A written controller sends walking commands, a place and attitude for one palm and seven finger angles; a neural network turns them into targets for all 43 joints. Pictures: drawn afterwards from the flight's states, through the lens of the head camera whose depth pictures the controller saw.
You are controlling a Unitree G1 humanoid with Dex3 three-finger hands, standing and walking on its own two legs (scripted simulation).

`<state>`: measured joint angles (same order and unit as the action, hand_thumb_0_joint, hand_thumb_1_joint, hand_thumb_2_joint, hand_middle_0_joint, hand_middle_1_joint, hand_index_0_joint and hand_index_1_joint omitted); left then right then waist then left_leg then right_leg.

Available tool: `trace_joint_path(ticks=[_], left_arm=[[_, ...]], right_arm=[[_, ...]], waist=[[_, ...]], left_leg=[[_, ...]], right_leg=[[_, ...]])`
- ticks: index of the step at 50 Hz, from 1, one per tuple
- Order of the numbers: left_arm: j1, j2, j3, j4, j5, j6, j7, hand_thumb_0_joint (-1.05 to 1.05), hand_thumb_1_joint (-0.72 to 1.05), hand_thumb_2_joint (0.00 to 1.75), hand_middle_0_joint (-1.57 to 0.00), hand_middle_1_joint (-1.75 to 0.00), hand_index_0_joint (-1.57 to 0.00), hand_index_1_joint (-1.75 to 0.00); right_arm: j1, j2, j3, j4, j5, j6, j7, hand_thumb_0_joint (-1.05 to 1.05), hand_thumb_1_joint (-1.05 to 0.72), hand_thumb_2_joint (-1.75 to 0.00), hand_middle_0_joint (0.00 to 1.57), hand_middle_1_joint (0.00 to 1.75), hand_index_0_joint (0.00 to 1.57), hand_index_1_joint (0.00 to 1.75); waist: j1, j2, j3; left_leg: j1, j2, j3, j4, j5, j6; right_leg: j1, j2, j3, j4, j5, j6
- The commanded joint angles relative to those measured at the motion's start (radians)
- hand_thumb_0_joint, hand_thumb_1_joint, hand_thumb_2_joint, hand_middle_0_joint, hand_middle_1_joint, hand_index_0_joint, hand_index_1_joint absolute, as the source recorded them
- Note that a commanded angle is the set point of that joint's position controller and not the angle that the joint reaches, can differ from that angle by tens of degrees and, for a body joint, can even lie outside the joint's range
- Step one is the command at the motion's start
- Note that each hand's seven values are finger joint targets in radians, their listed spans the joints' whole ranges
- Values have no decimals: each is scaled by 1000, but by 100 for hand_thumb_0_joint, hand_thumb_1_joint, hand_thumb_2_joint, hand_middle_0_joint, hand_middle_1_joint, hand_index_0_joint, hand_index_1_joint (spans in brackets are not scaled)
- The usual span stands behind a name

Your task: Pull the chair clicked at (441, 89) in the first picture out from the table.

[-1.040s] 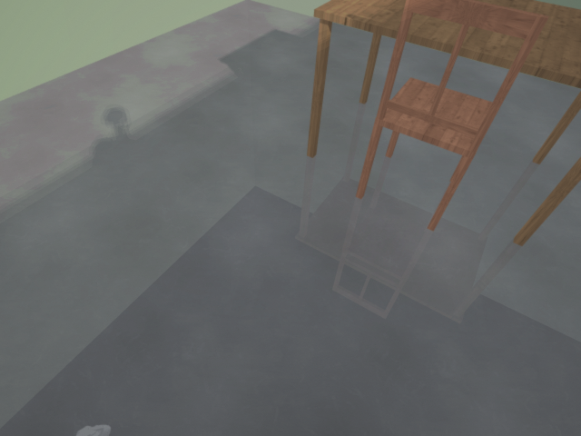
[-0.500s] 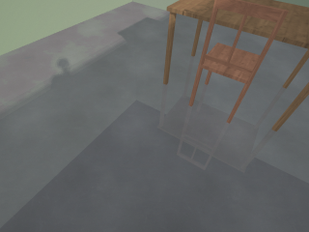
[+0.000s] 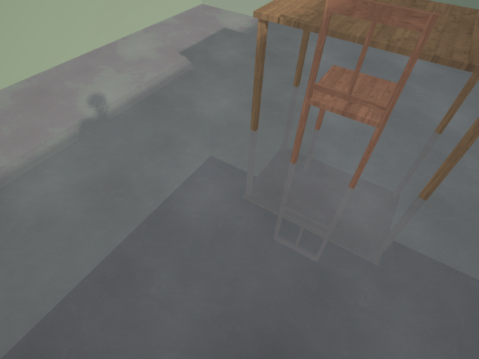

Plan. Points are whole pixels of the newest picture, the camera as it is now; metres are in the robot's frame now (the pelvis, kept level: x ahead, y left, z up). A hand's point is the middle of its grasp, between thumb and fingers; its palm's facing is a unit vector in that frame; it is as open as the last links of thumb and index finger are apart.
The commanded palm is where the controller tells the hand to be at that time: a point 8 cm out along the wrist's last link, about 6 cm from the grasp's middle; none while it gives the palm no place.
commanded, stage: look at it before walking up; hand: left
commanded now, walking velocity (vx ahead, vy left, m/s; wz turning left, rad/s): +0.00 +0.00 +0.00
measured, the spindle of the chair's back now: (360, 61) +1.28 -0.45 -0.07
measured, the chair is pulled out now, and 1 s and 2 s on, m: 0.00 0.00 0.00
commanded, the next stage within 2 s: walk to a spot facing it in 0.40 s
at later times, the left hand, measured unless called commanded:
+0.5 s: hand out of the picture +0.08 +0.24 -0.16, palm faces -0.03 -0.94 -0.33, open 7.4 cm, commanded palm none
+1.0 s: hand out of the picture +0.10 +0.14 -0.18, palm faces -0.13 -0.97 -0.19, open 7.4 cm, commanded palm none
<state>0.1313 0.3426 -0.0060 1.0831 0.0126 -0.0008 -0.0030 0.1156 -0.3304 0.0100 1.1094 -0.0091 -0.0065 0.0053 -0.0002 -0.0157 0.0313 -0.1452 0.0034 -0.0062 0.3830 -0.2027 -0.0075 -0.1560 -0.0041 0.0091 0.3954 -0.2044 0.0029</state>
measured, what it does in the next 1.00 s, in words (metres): walks ahead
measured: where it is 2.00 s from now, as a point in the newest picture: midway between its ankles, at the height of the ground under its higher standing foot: (276, 302)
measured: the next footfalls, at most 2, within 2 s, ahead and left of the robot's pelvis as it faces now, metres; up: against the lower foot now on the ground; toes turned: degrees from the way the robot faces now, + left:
left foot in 1.26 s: +0.40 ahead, +0.06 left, +0.00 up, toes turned -13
right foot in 1.80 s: +0.45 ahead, -0.28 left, +0.00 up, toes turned -46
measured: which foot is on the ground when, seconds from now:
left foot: down 0.00-0.84, up 0.86-1.00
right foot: down 0.00-1.00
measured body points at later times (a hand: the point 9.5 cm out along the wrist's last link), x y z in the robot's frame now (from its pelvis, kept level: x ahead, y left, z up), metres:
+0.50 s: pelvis +0.01 -0.01 +0.00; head +0.02 +0.00 +0.45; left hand +0.08 +0.29 -0.14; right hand +0.09 -0.30 -0.13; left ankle +0.00 +0.12 -0.74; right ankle +0.01 -0.12 -0.74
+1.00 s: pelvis +0.10 -0.04 -0.01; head +0.13 -0.04 +0.44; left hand +0.10 +0.20 -0.16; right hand +0.10 -0.29 -0.16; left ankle +0.11 +0.09 -0.67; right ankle +0.03 -0.11 -0.74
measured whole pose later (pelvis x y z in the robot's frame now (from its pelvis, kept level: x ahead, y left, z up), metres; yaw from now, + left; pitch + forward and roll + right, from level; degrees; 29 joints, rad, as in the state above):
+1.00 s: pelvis +0.10 -0.04 -0.01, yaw -12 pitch +0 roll +0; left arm 0.42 0.17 0.03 1.03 0.03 -0.05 -0.01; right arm 0.23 -0.21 -0.03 1.04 -0.02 0.01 0.01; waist 0.04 0.00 0.04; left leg -0.50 0.10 0.07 1.13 -0.36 -0.05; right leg -0.14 0.06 0.00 0.48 -0.34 -0.06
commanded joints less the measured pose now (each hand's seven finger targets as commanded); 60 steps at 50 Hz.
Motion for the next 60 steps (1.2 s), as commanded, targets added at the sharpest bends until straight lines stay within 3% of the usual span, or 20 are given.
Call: trace_joint_path(ticks=[1,25,27,28,31,34,36,38,39,40,41,42,43,44,45,46,49,54,58,60], left_arm=[[-35,200,37,-61,-2,-25,15,0,90,90,-20,-30,-20,-30],[-29,202,38,-54,-3,-27,14,0,90,90,-20,-30,-20,-30],[28,100,19,-34,-3,-7,16,0,90,90,-20,-30,-20,-30],[53,88,19,-34,0,4,12,0,90,90,-20,-30,-20,-30],[74,95,40,-76,7,20,-7,0,90,90,-20,-30,-20,-30],[110,65,53,-122,9,10,-21,0,90,90,-20,-30,-20,-30],[107,16,58,-152,8,-3,-28,0,90,90,-20,-30,-20,-30],[77,1,64,-177,7,-11,-34,0,90,90,-20,-30,-20,-30],[104,-16,69,-172,8,-17,-37,0,90,90,-20,-30,-20,-30],[197,-29,72,-141,11,-22,-38,0,90,90,-20,-30,-20,-30],[343,20,86,-98,15,-33,-32,0,90,90,-20,-30,-20,-30],[488,150,116,-59,15,-47,-11,0,90,90,-20,-30,-20,-30],[543,132,108,-45,-2,-52,10,0,90,90,-20,-30,-20,-30],[493,94,99,-54,3,-49,14,0,90,90,-20,-30,-20,-30],[436,57,89,-70,7,-50,16,0,90,90,-20,-30,-20,-30],[391,33,81,-83,9,-53,16,0,90,90,-20,-30,-20,-30],[343,7,78,-88,12,-68,16,0,90,90,-20,-30,-20,-30],[353,-7,79,-69,13,-77,23,0,90,90,-20,-30,-20,-30],[328,14,91,-64,17,-67,23,0,90,90,-20,-30,-20,-30],[289,21,99,-73,10,-66,24,0,90,90,-20,-30,-20,-30]], right_arm=[[-48,-209,-46,-61,1,-28,-15,0,-90,-90,20,30,20,30],[-49,-210,-43,-56,2,-25,-17,0,-90,-90,20,30,20,30],[8,-102,-20,-36,-6,-11,-15,0,-90,-90,20,30,20,30],[35,-89,-20,-34,-8,-5,-15,0,-90,-90,20,30,20,30],[62,-112,-41,-64,-14,1,-14,0,-90,-90,20,30,20,30],[104,-145,-68,-96,-11,-10,-18,0,-90,-90,20,30,20,30],[139,-162,-86,-106,-8,-24,-22,0,-90,-90,20,30,20,30],[160,-141,-91,-110,-9,-32,-21,0,-90,-90,20,30,20,30],[150,-125,-89,-113,-13,-34,-22,0,-90,-90,20,30,20,30],[118,-114,-86,-118,-14,-34,-22,0,-90,-90,20,30,20,30],[84,-73,-78,-143,-7,-34,-18,0,-90,-90,20,30,20,30],[19,12,-55,-211,2,-45,-6,0,-90,-90,20,30,20,30],[-71,-32,-59,-242,-5,-55,-12,0,-90,-90,20,30,20,30],[-117,-7,-63,-246,-3,-58,-12,0,-90,-90,20,30,20,30],[-96,6,-63,-237,-8,-57,-10,0,-90,-90,20,30,20,30],[-66,21,-64,-219,-13,-51,-5,0,-90,-90,20,30,20,30],[2,56,-70,-202,-11,-31,6,0,-90,-90,20,30,20,30],[-69,80,-71,-247,-7,-36,22,0,-90,-90,20,30,20,30],[-92,85,-69,-265,1,-53,23,0,-90,-90,20,30,20,30],[55,51,-78,-221,-3,-63,6,0,-90,-90,20,30,20,30]], waist=[[3,19,-57],[2,17,-59],[1,4,-62],[2,0,-49],[0,23,58],[-7,98,79],[-15,198,59],[-24,192,60],[-4,157,57],[44,128,28],[110,-40,-17],[154,-398,-27],[176,-275,-11],[152,-121,61],[107,-30,77],[74,3,73],[22,-48,45],[32,-87,51],[36,-127,52],[-36,-90,-4]], left_leg=[[0,111,-95,-66,92,34],[23,116,-84,-72,114,28],[31,111,-45,-40,20,9],[20,108,-33,-23,-74,8],[-54,131,-48,-43,-337,29],[-2,215,-131,-70,-419,84],[74,330,-203,-109,-312,147],[84,370,-151,-68,-109,173],[44,353,-87,-2,-24,152],[-37,297,13,136,15,103],[-221,194,130,434,9,40],[-587,35,202,762,-371,-27],[-648,67,42,832,-383,-14],[-685,97,18,875,-312,-17],[-673,124,6,853,-247,-22],[-628,132,20,820,-193,-34],[-551,124,50,721,-81,-53],[-538,111,73,529,22,-51],[-320,66,102,318,3,-22],[-100,32,113,182,39,-7]], right_leg=[[1,-119,100,-74,74,-31],[13,-119,104,-85,117,-34],[-9,-107,119,-77,12,-26],[-37,-96,136,-72,-91,-31],[-159,-51,160,-33,-317,-49],[-286,10,114,125,-306,-50],[-351,39,-5,309,-221,-29],[-360,-14,-36,352,-290,-18],[-280,-19,-54,296,-270,-21],[-120,-2,-84,181,-180,-31],[111,-62,72,20,-129,-73],[302,-354,578,-149,-13,-198],[287,-376,669,-155,134,-247],[235,-362,616,-140,144,-291],[194,-336,531,-125,129,-286],[142,-301,442,-132,132,-259],[63,-229,293,-160,177,-219],[88,-182,227,-161,255,-186],[39,-178,221,-118,322,-155],[8,-140,190,34,440,-129]])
